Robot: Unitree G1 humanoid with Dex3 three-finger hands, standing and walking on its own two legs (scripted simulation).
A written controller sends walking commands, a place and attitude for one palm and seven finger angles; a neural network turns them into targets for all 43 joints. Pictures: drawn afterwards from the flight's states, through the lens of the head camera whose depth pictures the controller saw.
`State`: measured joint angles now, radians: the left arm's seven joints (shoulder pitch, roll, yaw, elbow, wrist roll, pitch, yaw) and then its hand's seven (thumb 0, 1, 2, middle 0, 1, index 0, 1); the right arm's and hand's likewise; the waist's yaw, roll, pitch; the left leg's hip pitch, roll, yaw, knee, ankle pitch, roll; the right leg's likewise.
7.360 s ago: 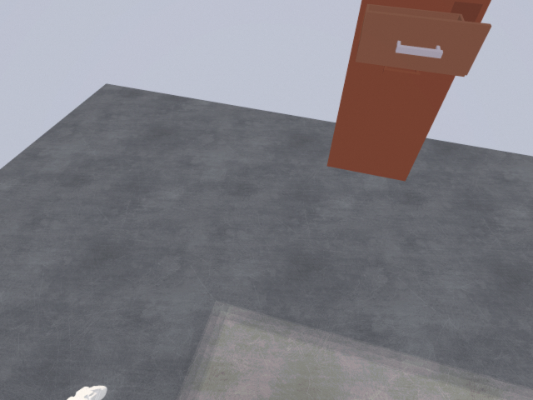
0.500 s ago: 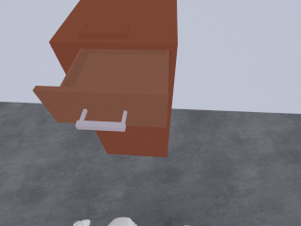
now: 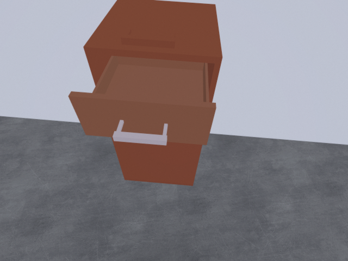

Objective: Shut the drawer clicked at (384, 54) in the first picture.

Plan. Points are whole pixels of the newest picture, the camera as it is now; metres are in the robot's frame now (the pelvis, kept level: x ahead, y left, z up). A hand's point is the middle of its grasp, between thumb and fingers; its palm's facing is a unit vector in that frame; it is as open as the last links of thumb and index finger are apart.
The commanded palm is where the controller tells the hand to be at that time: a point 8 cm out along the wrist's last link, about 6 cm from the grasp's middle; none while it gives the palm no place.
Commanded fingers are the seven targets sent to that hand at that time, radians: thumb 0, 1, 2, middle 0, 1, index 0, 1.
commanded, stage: come to a stop and stand still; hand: left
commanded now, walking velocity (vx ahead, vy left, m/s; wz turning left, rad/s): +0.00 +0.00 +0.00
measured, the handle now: (141, 132) +0.43 +0.13 +0.02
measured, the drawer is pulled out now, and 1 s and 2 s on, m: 0.20 0.20 0.20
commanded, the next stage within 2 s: look again from close up in 0.82 s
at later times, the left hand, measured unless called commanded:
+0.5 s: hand out of the picture -0.03 +0.13 -0.18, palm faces +0.02 -0.98 -0.17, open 7.3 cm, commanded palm none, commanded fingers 0.00 0.90 0.90 -0.20 -0.30 -0.20 -0.30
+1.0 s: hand out of the picture -0.02 +0.12 -0.18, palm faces +0.02 -0.99 -0.17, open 7.3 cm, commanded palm none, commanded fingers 0.00 0.90 0.90 -0.20 -0.30 -0.20 -0.30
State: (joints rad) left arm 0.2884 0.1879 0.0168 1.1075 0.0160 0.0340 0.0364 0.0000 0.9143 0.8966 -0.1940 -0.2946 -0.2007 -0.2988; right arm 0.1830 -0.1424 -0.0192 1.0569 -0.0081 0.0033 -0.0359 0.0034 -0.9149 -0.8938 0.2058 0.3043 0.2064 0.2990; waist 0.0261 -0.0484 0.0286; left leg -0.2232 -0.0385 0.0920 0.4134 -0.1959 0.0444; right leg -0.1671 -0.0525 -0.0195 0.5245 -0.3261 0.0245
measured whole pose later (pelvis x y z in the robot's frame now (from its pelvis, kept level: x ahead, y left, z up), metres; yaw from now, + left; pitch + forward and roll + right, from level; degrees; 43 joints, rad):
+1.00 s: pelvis +0.00 -0.03 +0.00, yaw -1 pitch +0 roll -1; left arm 0.34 0.10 -0.01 1.09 0.02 -0.04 0.06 0.00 0.91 0.90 -0.20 -0.29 -0.20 -0.30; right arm 0.25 -0.16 -0.01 1.10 -0.01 0.01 -0.03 0.02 -0.92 -0.89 0.20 0.30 0.20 0.30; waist 0.00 0.01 0.05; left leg -0.27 0.05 0.04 0.54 -0.25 0.00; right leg -0.12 0.05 -0.03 0.44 -0.31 -0.03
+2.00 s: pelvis +0.01 -0.02 -0.01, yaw +0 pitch +0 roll -2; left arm 0.42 0.14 0.01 1.08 0.03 0.00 0.02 0.00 0.91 0.90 -0.19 -0.29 -0.20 -0.30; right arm 0.31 -0.15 -0.01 1.11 -0.02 0.01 -0.04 0.01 -0.90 -0.89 0.20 0.30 0.20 0.30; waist 0.00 -0.03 0.01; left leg -0.32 0.05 0.07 0.65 -0.33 0.03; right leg -0.16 0.04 -0.06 0.55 -0.39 -0.03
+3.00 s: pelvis +0.03 -0.04 +0.00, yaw -1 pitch -1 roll +1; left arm 0.29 0.19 -0.01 1.02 0.02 0.01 0.02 0.00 0.91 0.90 -0.19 -0.29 -0.20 -0.30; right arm 0.28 -0.20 0.01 1.00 -0.02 0.01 -0.01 0.01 -0.92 -0.89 0.20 0.30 0.20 0.30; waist 0.01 0.03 0.03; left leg -0.20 -0.01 0.10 0.47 -0.26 0.03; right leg -0.27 -0.08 -0.07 0.51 -0.21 0.02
